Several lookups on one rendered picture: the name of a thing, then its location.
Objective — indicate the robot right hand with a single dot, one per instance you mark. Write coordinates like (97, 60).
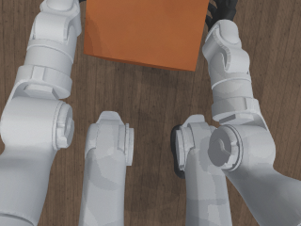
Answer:
(226, 10)

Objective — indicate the robot left thigh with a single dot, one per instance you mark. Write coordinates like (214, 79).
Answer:
(102, 202)

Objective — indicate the robot left upper arm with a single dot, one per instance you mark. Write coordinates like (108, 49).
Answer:
(33, 130)

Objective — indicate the right robot foot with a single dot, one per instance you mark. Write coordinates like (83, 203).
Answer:
(179, 172)

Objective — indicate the carton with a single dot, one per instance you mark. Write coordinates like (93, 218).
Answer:
(161, 34)

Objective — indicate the robot right forearm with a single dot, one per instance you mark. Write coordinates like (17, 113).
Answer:
(228, 67)

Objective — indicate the robot left forearm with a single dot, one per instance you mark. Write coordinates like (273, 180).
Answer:
(50, 52)

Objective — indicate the robot right upper arm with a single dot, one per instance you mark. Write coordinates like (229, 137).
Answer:
(246, 154)

